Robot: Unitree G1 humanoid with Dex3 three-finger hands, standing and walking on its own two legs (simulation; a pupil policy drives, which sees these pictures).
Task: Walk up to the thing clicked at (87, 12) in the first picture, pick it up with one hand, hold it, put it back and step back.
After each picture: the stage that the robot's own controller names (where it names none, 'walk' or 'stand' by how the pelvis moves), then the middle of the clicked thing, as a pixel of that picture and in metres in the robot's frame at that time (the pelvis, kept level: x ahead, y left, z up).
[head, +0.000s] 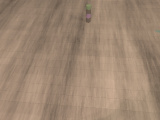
stand; (88, 13) +1.97 -0.07 -0.66
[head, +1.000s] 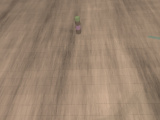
walk; (77, 25) +1.84 +0.20 -0.64
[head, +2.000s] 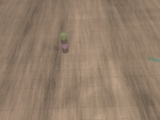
walk; (64, 43) +1.31 +0.28 -0.64
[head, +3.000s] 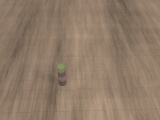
walk; (61, 75) +0.87 +0.21 -0.63
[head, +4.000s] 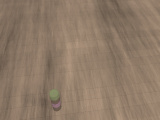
walk; (55, 100) +0.59 +0.19 -0.64
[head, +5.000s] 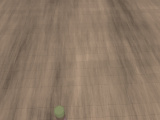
stand; (60, 117) +0.50 +0.19 -0.65
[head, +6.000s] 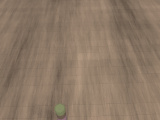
stand; (61, 115) +0.51 +0.18 -0.64
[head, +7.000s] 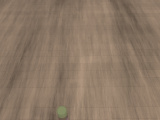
stand; (63, 117) +0.51 +0.18 -0.66
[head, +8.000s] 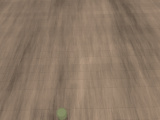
stand; (63, 119) +0.50 +0.18 -0.66
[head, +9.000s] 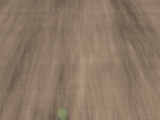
stand; (63, 119) +0.49 +0.17 -0.66
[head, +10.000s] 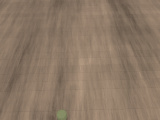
stand; out of the picture +0.49 +0.17 -0.66
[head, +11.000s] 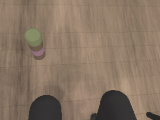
go down; (36, 46) +0.57 +0.19 -0.34
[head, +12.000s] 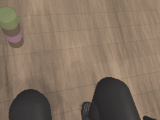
go down; (12, 30) +0.58 +0.22 -0.27
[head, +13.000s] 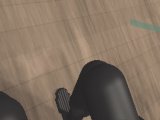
close in; out of the picture +0.57 +0.27 -0.18
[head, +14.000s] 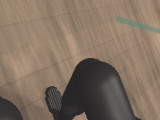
close; out of the picture +0.56 +0.28 -0.18
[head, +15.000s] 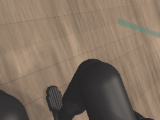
lift; out of the picture +0.51 +0.23 -0.19
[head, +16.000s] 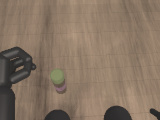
lift; (59, 82) +0.48 +0.13 -0.41
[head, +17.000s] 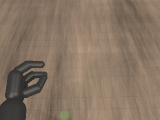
hold; out of the picture +0.43 +0.12 -0.60
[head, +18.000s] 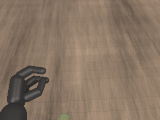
hold; out of the picture +0.42 +0.13 -0.61
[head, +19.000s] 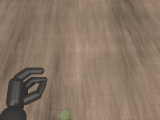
hold; out of the picture +0.43 +0.13 -0.61
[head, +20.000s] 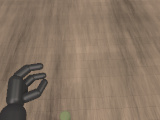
stand; out of the picture +0.43 +0.13 -0.61
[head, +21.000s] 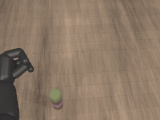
crouch; (56, 100) +0.44 +0.13 -0.54
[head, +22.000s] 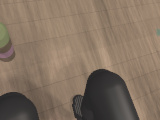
lower; (1, 45) +0.50 +0.17 -0.22
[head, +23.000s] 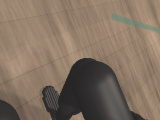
lower; out of the picture +0.48 +0.22 -0.18
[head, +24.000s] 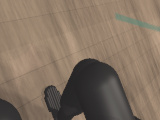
lower; out of the picture +0.48 +0.22 -0.18
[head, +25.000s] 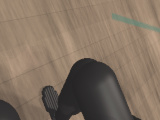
lower; out of the picture +0.48 +0.22 -0.18
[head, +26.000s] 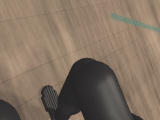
lower; out of the picture +0.48 +0.22 -0.18
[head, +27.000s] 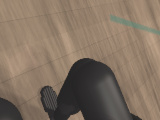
open; out of the picture +0.48 +0.22 -0.19
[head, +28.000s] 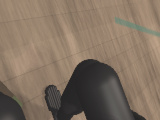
rise; out of the picture +0.33 +0.14 -0.28
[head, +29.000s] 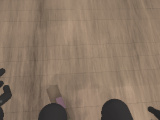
walk; (59, 107) +0.31 +0.11 -0.48
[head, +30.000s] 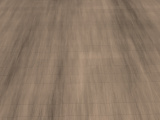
stand; out of the picture +0.25 +0.10 -0.69
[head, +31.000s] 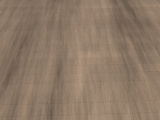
stand; out of the picture +0.25 +0.10 -0.69
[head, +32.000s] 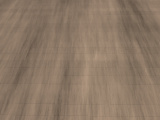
stand; out of the picture +0.25 +0.09 -0.73
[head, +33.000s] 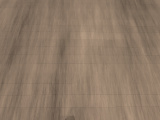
walk; out of the picture +0.28 +0.04 -0.72
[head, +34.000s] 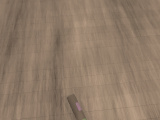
walk; (77, 110) +0.45 +0.05 -0.72
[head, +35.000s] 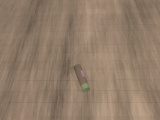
walk; (81, 77) +0.76 +0.05 -0.71
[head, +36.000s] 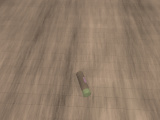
stand; (83, 83) +0.85 +0.02 -0.74
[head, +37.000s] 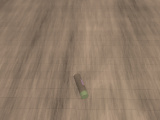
stand; (80, 85) +0.86 +0.04 -0.75
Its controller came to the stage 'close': yes
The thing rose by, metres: 0.00
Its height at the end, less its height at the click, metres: -0.09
